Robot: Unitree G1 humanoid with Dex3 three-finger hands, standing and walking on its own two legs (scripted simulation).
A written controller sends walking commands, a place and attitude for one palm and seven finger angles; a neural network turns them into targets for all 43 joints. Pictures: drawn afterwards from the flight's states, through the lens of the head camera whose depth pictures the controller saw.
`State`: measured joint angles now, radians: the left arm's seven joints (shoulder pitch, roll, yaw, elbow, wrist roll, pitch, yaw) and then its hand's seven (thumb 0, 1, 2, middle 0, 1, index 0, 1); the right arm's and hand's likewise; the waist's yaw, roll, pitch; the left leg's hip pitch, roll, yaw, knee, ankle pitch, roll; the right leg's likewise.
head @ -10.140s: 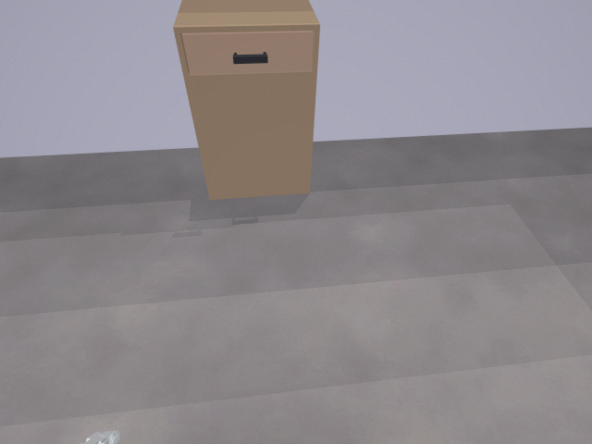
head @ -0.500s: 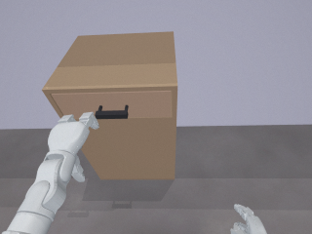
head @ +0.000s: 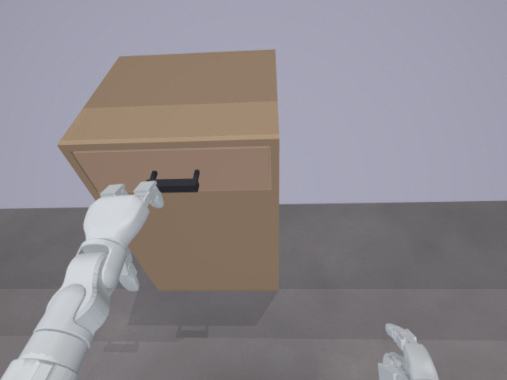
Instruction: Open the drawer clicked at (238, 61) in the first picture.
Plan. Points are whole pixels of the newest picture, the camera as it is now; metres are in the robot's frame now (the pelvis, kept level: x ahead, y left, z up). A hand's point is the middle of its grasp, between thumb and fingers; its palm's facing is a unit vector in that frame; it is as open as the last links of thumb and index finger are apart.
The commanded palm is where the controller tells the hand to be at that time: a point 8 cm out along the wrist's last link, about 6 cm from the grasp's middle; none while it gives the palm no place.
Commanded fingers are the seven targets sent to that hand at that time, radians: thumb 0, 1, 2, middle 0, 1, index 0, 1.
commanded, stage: move the hooked fingers above the handle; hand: left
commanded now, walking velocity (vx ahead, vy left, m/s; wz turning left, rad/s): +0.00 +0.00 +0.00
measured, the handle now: (173, 179) +0.54 +0.27 -0.05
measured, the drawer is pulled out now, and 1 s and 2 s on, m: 0.00 0.00 0.00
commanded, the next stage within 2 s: none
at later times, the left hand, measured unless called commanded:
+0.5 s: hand (151, 201) +0.41 +0.25 +0.03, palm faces -0.03 -0.05 -1.00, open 13.8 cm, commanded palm +0.38 +0.25 +0.10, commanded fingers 0.00 -0.50 0.30 -0.30 -1.20 -0.30 -1.20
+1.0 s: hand (158, 191) +0.45 +0.26 +0.02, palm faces -0.07 +0.00 -1.00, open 13.8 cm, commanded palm +0.44 +0.25 +0.08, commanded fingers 0.00 -0.50 0.30 -0.30 -1.20 -0.30 -1.20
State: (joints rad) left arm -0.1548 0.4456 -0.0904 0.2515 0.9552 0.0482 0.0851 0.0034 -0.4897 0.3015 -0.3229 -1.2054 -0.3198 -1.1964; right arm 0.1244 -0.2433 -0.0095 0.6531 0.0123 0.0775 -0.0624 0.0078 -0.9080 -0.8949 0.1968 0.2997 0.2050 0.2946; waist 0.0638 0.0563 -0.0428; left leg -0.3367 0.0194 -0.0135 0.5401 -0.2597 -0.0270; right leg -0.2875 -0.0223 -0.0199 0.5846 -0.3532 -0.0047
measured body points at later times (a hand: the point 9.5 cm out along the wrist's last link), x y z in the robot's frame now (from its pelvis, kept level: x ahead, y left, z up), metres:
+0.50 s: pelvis +0.01 +0.02 -0.01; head +0.06 +0.00 +0.44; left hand +0.40 +0.25 +0.09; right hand +0.11 -0.24 -0.14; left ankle +0.01 +0.15 -0.73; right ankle -0.03 -0.11 -0.73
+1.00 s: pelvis +0.01 +0.02 -0.02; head +0.07 +0.00 +0.43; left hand +0.45 +0.25 +0.07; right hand +0.06 -0.26 -0.15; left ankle +0.01 +0.15 -0.73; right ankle -0.03 -0.11 -0.73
